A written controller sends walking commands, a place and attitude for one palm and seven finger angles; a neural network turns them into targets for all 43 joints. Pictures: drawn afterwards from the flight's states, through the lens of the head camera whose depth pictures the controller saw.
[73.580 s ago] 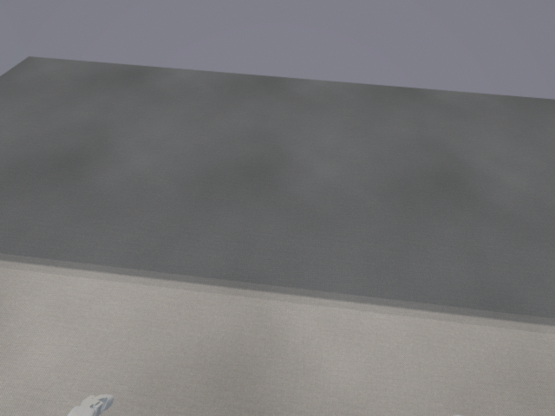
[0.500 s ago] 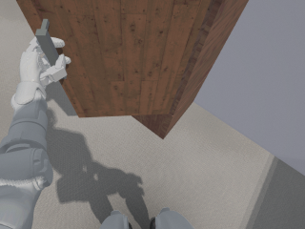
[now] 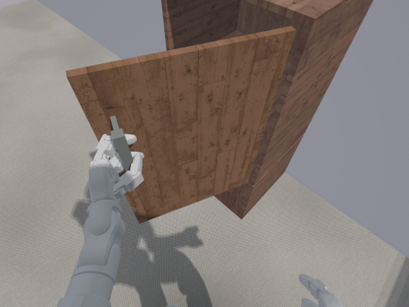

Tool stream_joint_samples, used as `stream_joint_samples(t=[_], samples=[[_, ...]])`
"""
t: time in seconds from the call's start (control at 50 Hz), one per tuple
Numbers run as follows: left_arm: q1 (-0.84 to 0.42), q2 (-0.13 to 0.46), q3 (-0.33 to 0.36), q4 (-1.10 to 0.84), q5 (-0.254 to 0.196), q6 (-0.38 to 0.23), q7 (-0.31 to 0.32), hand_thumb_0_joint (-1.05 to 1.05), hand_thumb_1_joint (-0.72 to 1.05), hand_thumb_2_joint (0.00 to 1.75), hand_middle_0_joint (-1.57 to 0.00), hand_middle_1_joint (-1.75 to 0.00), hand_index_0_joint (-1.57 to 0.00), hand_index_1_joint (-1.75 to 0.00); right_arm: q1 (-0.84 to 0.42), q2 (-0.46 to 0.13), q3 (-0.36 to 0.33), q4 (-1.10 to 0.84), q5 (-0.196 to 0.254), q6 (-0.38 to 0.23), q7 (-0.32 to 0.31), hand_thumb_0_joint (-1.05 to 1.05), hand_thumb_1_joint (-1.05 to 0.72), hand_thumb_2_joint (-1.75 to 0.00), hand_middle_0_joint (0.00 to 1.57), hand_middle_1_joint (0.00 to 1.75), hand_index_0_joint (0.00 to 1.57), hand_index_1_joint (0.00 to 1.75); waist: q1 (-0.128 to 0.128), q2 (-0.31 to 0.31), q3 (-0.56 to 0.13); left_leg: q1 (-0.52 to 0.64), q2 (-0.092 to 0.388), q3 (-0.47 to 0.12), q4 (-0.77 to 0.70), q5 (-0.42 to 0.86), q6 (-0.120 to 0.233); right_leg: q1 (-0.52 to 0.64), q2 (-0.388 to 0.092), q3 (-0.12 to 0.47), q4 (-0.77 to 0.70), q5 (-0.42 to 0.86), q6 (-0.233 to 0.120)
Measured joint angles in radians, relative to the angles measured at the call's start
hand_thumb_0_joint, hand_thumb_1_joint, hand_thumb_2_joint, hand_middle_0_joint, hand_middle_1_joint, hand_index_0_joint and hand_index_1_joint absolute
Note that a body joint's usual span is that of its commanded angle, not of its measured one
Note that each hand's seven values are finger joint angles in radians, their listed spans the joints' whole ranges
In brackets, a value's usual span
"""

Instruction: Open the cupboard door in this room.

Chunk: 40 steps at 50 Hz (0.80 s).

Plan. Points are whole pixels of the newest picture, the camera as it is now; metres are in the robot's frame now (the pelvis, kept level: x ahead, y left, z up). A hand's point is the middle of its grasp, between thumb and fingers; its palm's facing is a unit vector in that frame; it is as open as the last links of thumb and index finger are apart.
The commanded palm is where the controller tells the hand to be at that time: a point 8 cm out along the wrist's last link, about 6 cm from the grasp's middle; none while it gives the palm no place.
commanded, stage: pull the door open along its arc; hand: left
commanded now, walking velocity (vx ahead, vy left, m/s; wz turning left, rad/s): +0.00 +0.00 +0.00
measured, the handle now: (124, 150) +0.41 +0.18 +0.07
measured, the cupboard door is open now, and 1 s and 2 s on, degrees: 67 85 86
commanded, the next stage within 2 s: open thumb and fingers to let go in 0.42 s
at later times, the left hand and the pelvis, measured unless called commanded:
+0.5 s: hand (175, 211) +0.28 +0.06 +0.07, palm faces +0.43 -0.90 +0.00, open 6.0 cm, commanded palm +0.23 +0.11 +0.07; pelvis +0.00 -0.05 +0.01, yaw +4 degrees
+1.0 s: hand (175, 212) +0.28 +0.06 +0.07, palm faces +0.42 -0.91 -0.02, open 11.8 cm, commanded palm +0.23 +0.11 +0.07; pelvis +0.00 -0.07 +0.01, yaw +6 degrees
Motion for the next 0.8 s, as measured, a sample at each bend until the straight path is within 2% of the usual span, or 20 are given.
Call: stream_joint_samples(t=[0.06,0.14,0.26,0.44,0.52,0.58,0.64,0.72,0.8], samples=[[0.029,-0.035,-0.053,-0.040,0.056,0.018,0.109,0.01,0.67,0.74,-0.36,-1.30,-0.35,-1.30,-0.042,0.013,0.007,-0.003,-0.016,0.002,-0.004,0.01,-0.91,-0.90,0.20,0.30,0.20,0.30,0.015,-0.004,0.008,0.010,-0.006,-0.008,0.004,0.005,-0.006,0.008,-0.006,-0.009,0.015,-0.006,-0.007],[0.048,-0.068,-0.101,-0.063,0.094,0.048,0.221,0.01,0.67,0.75,-0.37,-1.28,-0.35,-1.30,-0.081,0.032,0.018,0.005,-0.029,0.009,-0.016,0.01,-0.91,-0.90,0.20,0.30,0.20,0.30,0.026,-0.008,0.014,0.029,-0.009,-0.023,0.000,0.014,-0.019,0.028,-0.009,-0.025,0.018,-0.008,-0.020],[0.107,-0.097,-0.142,-0.100,0.121,0.073,0.308,0.01,0.67,0.76,-0.35,-1.28,-0.34,-1.31,-0.083,0.047,0.026,0.018,-0.038,0.015,-0.028,0.01,-0.90,-0.90,0.20,0.30,0.20,0.30,0.027,-0.006,0.015,0.066,-0.006,-0.046,-0.019,0.023,-0.040,0.070,-0.005,-0.046,0.000,-0.007,-0.041],[0.299,-0.137,-0.231,-0.249,0.140,0.094,0.363,0.01,0.68,0.76,-0.31,-1.30,-0.34,-1.33,-0.029,0.024,0.005,0.030,-0.046,0.005,-0.027,0.01,-0.90,-0.90,0.20,0.30,0.20,0.30,0.024,0.009,0.015,0.125,-0.005,-0.066,-0.057,0.028,-0.066,0.128,0.000,-0.062,-0.027,-0.014,-0.064],[0.376,-0.164,-0.286,-0.309,0.165,0.090,0.389,0.01,0.70,0.77,-0.30,-1.31,-0.34,-1.33,-0.019,0.012,-0.006,0.033,-0.052,-0.010,-0.028,0.01,-0.90,-0.90,0.20,0.30,0.20,0.30,0.024,0.009,0.019,0.132,-0.007,-0.077,-0.061,0.028,-0.075,0.136,-0.002,-0.073,-0.026,-0.021,-0.072],[0.375,-0.165,-0.305,-0.310,0.187,0.076,0.413,0.01,0.70,0.79,-0.31,-1.31,-0.34,-1.34,-0.033,0.010,-0.010,0.046,-0.058,-0.022,-0.038,0.01,-0.90,-0.90,0.20,0.30,0.20,0.30,0.026,0.005,0.026,0.120,-0.009,-0.088,-0.052,0.029,-0.081,0.127,-0.004,-0.084,-0.015,-0.027,-0.078],[0.341,-0.144,-0.292,-0.282,0.205,0.069,0.415,0.00,0.67,0.79,-0.34,-1.32,-0.34,-1.33,-0.057,0.013,-0.015,0.062,-0.061,-0.028,-0.046,0.01,-0.90,-0.90,0.20,0.30,0.20,0.30,0.031,0.002,0.028,0.103,-0.009,-0.096,-0.041,0.031,-0.086,0.110,-0.004,-0.093,-0.003,-0.029,-0.085],[0.302,-0.115,-0.263,-0.251,0.175,0.072,0.382,0.01,0.59,0.76,-0.35,-1.32,-0.35,-1.32,-0.086,0.022,-0.013,0.073,-0.055,-0.033,-0.054,0.01,-0.91,-0.90,0.20,0.30,0.20,0.30,0.033,0.004,0.033,0.100,-0.008,-0.101,-0.044,0.036,-0.090,0.108,-0.003,-0.098,-0.003,-0.026,-0.089],[0.302,-0.117,-0.247,-0.247,0.129,0.072,0.341,0.01,0.42,0.69,-0.36,-1.30,-0.36,-1.30,-0.093,0.025,-0.008,0.070,-0.048,-0.040,-0.057,0.01,-0.91,-0.90,0.20,0.30,0.20,0.30,0.037,0.012,0.030,0.113,-0.008,-0.102,-0.059,0.043,-0.092,0.120,-0.002,-0.097,-0.017,-0.020,-0.089]])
